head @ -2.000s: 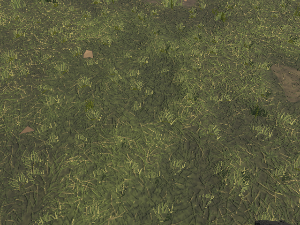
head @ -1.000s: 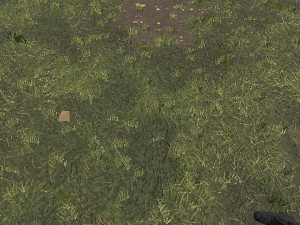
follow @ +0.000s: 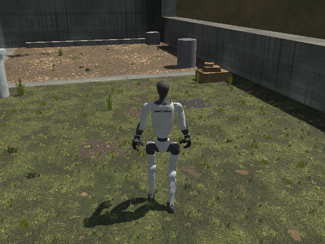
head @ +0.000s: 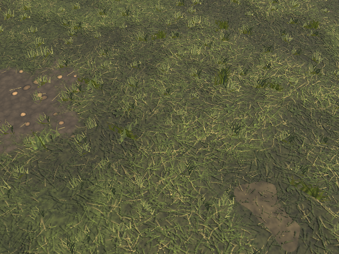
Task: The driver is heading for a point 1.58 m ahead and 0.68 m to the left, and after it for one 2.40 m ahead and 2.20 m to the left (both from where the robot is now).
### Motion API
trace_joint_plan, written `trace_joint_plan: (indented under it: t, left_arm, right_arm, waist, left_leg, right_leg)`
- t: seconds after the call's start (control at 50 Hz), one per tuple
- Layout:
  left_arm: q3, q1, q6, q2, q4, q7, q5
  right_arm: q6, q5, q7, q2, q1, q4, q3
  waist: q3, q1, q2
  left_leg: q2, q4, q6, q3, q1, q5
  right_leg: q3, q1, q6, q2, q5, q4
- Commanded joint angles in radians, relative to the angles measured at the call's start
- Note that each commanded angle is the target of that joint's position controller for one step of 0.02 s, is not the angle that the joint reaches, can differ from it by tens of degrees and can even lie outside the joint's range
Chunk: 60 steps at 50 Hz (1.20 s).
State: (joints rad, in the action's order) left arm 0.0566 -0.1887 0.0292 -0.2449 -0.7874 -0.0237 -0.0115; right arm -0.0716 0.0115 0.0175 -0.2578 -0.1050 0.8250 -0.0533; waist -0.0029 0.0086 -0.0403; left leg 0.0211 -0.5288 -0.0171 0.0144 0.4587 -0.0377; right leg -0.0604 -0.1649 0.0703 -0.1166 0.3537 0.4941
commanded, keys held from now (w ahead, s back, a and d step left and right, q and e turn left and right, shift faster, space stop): q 1.00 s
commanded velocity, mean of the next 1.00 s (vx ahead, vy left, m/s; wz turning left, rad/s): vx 0.02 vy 0.00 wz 0.49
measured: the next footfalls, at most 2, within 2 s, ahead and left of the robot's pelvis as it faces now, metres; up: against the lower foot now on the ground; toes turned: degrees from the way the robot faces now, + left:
right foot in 0.34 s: +0.10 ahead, -0.13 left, +0.00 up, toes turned +15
left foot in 0.78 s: +0.01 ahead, +0.12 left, +0.00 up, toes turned +29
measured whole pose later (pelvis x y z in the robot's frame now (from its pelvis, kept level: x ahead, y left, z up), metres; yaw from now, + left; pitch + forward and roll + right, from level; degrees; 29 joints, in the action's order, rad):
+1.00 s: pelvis +0.02 +0.02 +0.01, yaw +34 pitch +3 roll -2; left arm 0.09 -0.13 -0.01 -0.32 -0.71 -0.04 -0.01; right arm 0.03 -0.01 -0.01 -0.30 -0.17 0.62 -0.07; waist -0.04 0.00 0.03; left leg -0.05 -0.46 -0.05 0.08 0.31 -0.20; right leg -0.04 -0.56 -0.08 0.01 0.39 1.06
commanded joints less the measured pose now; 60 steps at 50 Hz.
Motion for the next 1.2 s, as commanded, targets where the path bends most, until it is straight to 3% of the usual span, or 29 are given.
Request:
trace_joint_plan:
  t: [0.02, 0.04, 0.06, 0.08, 0.12, 0.2, 0.26, 0.32, 0.34, 0.36, 0.38, 0.4, 0.42, 0.46, 0.52, 0.6, 0.7, 0.76, 0.78, 0.8, 0.82, 0.84, 0.86, 0.88, 0.9, 0.94, 1.02, 1.14, 1.2]
  left_arm:
    - [0.037, -0.12, 0.014, -0.136, 0.042, -0.015, -0.012]
    - [0.032, -0.092, 0.012, -0.132, 0.046, -0.02, -0.017]
    - [0.033, -0.026, -0.003, -0.142, 0.072, -0.015, -0.003]
    - [0.036, -0.024, -0.022, -0.142, 0.073, -0.013, 0.012]
    - [0.039, 0.014, -0.049, -0.129, 0.077, -0.015, 0.016]
    - [0.029, 0.017, -0.045, -0.077, 0.074, -0.024, 0.014]
    - [0.032, 0.004, -0.032, -0.092, 0.07, -0.018, 0.02]
    - [0.041, -0.064, -0.023, -0.105, 0.047, -0.004, 0.02]
    - [0.053, -0.094, -0.022, -0.14, 0.043, -0.005, 0.012]
    - [0.073, -0.118, -0.026, -0.228, 0.05, -0.012, -0.017]
    - [0.08, -0.052, -0.024, -0.265, 0.069, -0.006, -0.054]
    - [0.06, 0.024, -0.013, -0.2, 0.109, -0.013, -0.057]
    - [0.049, 0.087, -0.007, -0.156, 0.122, -0.02, -0.037]
    - [0.038, 0.114, -0.004, -0.131, 0.13, -0.025, -0.002]
    - [0.036, 0.039, -0.016, -0.139, 0.114, -0.037, -0.005]
    - [0.057, -0.025, -0.03, -0.193, 0.104, -0.042, -0.002]
    - [0.077, -0.004, -0.033, -0.235, 0.111, -0.018, 0.019]
    - [0.074, 0.003, -0.027, -0.215, 0.097, -0.01, 0.046]
    - [0.064, -0.05, -0.021, -0.175, 0.08, -0.004, 0.027]
    - [0.033, -0.031, -0.015, -0.096, 0.137, 0.005, -0.037]
    - [0.044, 0.061, -0.009, -0.14, 0.163, 0.0, -0.022]
    - [0.054, 0.101, -0.014, -0.176, 0.168, -0.004, 0.007]
    - [0.057, 0.098, -0.019, -0.178, 0.16, -0.011, 0.013]
    - [0.06, 0.087, -0.025, -0.181, 0.146, -0.021, 0.003]
    - [0.064, 0.068, -0.029, -0.187, 0.145, -0.026, -0.003]
    - [0.06, 0.039, -0.028, -0.168, 0.137, -0.021, -0.001]
    - [0.044, 0.07, -0.023, -0.133, 0.146, -0.017, 0.004]
    - [0.041, 0.075, -0.014, -0.139, 0.154, 0.006, 0.015]
    - [0.037, 0.026, 0.001, -0.119, 0.148, 0.022, 0.013]
  right_arm:
    - [-0.014, 0.016, 0.0, -0.242, -0.02, -0.071, -0.059]
    - [0.004, 0.01, -0.004, -0.199, -0.082, -0.067, -0.053]
    - [0.015, 0.001, -0.007, -0.151, -0.128, -0.057, -0.038]
    - [0.023, -0.008, -0.01, -0.169, -0.101, -0.067, -0.042]
    - [0.043, -0.016, -0.022, -0.187, -0.024, -0.101, -0.05]
    - [0.081, -0.012, -0.046, -0.179, 0.004, -0.125, -0.06]
    - [0.088, -0.019, -0.052, -0.192, -0.015, -0.134, -0.07]
    - [0.103, -0.032, -0.06, -0.189, 0.002, -0.153, -0.07]
    - [0.106, -0.033, -0.063, -0.17, -0.013, -0.156, -0.065]
    - [0.103, -0.031, -0.06, -0.12, -0.011, -0.176, -0.053]
    - [0.087, -0.03, -0.053, -0.129, 0.0, -0.209, -0.059]
    - [0.081, -0.021, -0.049, -0.198, -0.034, -0.181, -0.082]
    - [0.089, -0.026, -0.047, -0.211, -0.084, -0.148, -0.092]
    - [0.112, -0.02, -0.054, -0.171, -0.128, -0.119, -0.085]
    - [0.117, -0.035, -0.045, -0.128, -0.054, -0.172, -0.066]
    - [0.115, -0.032, -0.025, -0.099, 0.019, -0.239, -0.043]
    - [0.123, -0.035, 0.0, -0.123, 0.005, -0.269, -0.05]
    - [0.128, -0.033, 0.005, -0.13, -0.088, -0.247, -0.066]
    - [0.126, -0.033, -0.007, -0.191, -0.14, -0.238, -0.088]
    - [0.122, -0.02, -0.025, -0.328, -0.167, -0.262, -0.114]
    - [0.099, 0.01, -0.013, -0.293, -0.186, -0.274, -0.099]
    - [0.08, 0.014, -0.007, -0.264, -0.157, -0.268, -0.088]
    - [0.072, -0.002, -0.013, -0.237, -0.101, -0.263, -0.082]
    - [0.074, -0.02, -0.02, -0.208, -0.059, -0.27, -0.072]
    - [0.08, -0.028, -0.026, -0.202, -0.025, -0.275, -0.066]
    - [0.086, -0.017, -0.035, -0.203, -0.017, -0.279, -0.064]
    - [0.091, -0.022, -0.048, -0.219, -0.039, -0.272, -0.07]
    - [0.102, -0.013, -0.037, -0.208, -0.035, -0.27, -0.059]
    - [0.106, -0.023, -0.036, -0.178, -0.009, -0.267, -0.041]
  waist:
    - [0.179, 0.044, -0.072]
    - [0.237, -0.015, -0.169]
    - [0.249, -0.048, -0.203]
    - [0.226, -0.034, -0.12]
    - [0.123, -0.015, -0.044]
    - [0.119, -0.007, -0.127]
    - [0.15, -0.017, -0.15]
    - [0.133, 0.022, -0.142]
    - [0.126, 0.029, -0.101]
    - [0.107, 0.019, 0.104]
    - [0.063, -0.001, 0.344]
    - [0.058, -0.024, 0.246]
    - [0.049, -0.058, 0.18]
    - [0.031, -0.054, 0.151]
    - [0.019, -0.007, 0.173]
    - [0.057, 0.044, 0.204]
    - [0.064, 0.038, 0.234]
    - [0.08, -0.019, 0.196]
    - [0.121, -0.024, 0.064]
    - [0.139, -0.001, -0.283]
    - [0.219, -0.081, -0.208]
    - [0.176, -0.078, -0.125]
    - [0.125, -0.045, -0.094]
    - [0.107, -0.026, -0.06]
    - [0.097, -0.003, -0.07]
    - [0.117, 0.013, -0.084]
    - [0.119, -0.008, -0.09]
    - [0.107, -0.034, -0.126]
    - [0.099, 0.011, -0.115]
  left_leg:
    - [0.164, 0.014, -0.19, 0.222, -0.348, 0.678]
    - [0.282, 0.075, -0.318, 0.392, -0.439, 0.706]
    - [0.323, 0.143, -0.356, 0.519, -0.476, 0.543]
    - [0.309, 0.16, -0.321, 0.532, -0.436, 0.301]
    - [0.241, 0.214, -0.244, 0.441, -0.276, 0.03]
    - [0.115, 0.247, -0.174, 0.344, -0.164, -0.158]
    - [0.124, 0.245, -0.175, 0.391, -0.176, -0.187]
    - [0.087, 0.22, -0.127, 0.401, -0.105, -0.295]
    - [0.048, 0.165, -0.084, 0.37, -0.023, -0.366]
    - [-0.055, -0.062, -0.025, 0.237, 0.154, -0.467]
    - [-0.133, -0.304, 0.011, 0.106, 0.24, -0.546]
    - [-0.082, -0.491, 0.03, 0.156, 0.21, -0.505]
    - [-0.084, -0.565, 0.039, 0.146, 0.201, -0.444]
    - [-0.071, -0.685, 0.076, 0.121, 0.226, -0.36]
    - [-0.043, -0.645, 0.114, 0.061, 0.259, -0.301]
    - [0.006, -0.431, 0.132, 0.016, 0.2, -0.327]
    - [-0.006, -0.202, 0.077, -0.076, 0.0, -0.339]
    - [-0.048, 0.098, -0.003, -0.101, -0.208, -0.124]
    - [0.01, 0.147, -0.047, 0.016, -0.399, 0.108]
    - [0.301, 0.092, -0.198, 0.407, -0.597, 0.606]
    - [0.392, 0.12, -0.369, 0.505, -0.535, 0.606]
    - [0.333, 0.142, -0.345, 0.422, -0.491, 0.498]
    - [0.268, 0.145, -0.283, 0.351, -0.445, 0.396]
    - [0.229, 0.147, -0.239, 0.318, -0.41, 0.328]
    - [0.204, 0.157, -0.225, 0.294, -0.35, 0.31]
    - [0.176, 0.166, -0.224, 0.283, -0.313, 0.289]
    - [0.155, 0.16, -0.217, 0.319, -0.308, 0.153]
    - [0.155, 0.13, -0.21, 0.396, -0.242, 0.056]
    - [0.116, 0.078, -0.164, 0.403, -0.215, 0.052]
  right_leg:
    - [-0.012, -0.104, -0.027, 0.087, -0.42, 0.277]
    - [0.037, -0.238, -0.086, 0.017, -0.031, 0.46]
    - [-0.009, -0.349, -0.101, 0.011, 0.323, 0.603]
    - [-0.055, -0.392, -0.105, 0.046, 0.32, 0.699]
    - [-0.046, -0.409, -0.109, 0.083, 0.213, 0.67]
    - [0.01, -0.254, -0.121, 0.06, 0.091, 0.353]
    - [0.002, -0.184, -0.116, 0.053, 0.016, 0.203]
    - [0.029, -0.045, -0.076, 0.05, -0.107, -0.022]
    - [-0.017, 0.041, -0.043, 0.124, -0.11, -0.091]
    - [-0.247, 0.113, 0.051, 0.347, -0.04, -0.182]
    - [-0.484, -0.008, 0.179, 0.521, -0.144, -0.267]
    - [-0.429, -0.038, 0.195, 0.508, -0.215, -0.254]
    - [-0.31, -0.05, 0.143, 0.444, -0.267, -0.224]
    - [-0.175, -0.02, 0.1, 0.379, -0.358, -0.189]
    - [-0.068, 0.044, 0.121, 0.354, -0.453, -0.181]
    - [-0.036, 0.147, 0.145, 0.403, -0.508, -0.161]
    - [0.025, 0.089, 0.133, 0.435, -0.554, -0.122]
    - [0.096, 0.026, 0.044, 0.404, -0.489, 0.02]
    - [0.177, -0.112, -0.037, 0.346, -0.341, 0.188]
    - [0.23, -0.461, -0.143, 0.205, 0.28, 0.525]
    - [0.054, -0.541, -0.159, 0.14, 0.374, 0.7]
    - [0.01, -0.553, -0.15, 0.157, 0.304, 0.76]
    - [-0.001, -0.563, -0.14, 0.17, 0.212, 0.739]
    - [-0.01, -0.557, -0.14, 0.179, 0.146, 0.702]
    - [-0.011, -0.51, -0.145, 0.173, 0.095, 0.678]
    - [0.0, -0.451, -0.153, 0.143, 0.031, 0.644]
    - [-0.014, -0.404, -0.161, 0.12, -0.009, 0.428]
    - [0.001, -0.249, -0.139, 0.108, 0.011, 0.234]
    - [0.026, -0.096, -0.101, 0.105, -0.146, -0.037]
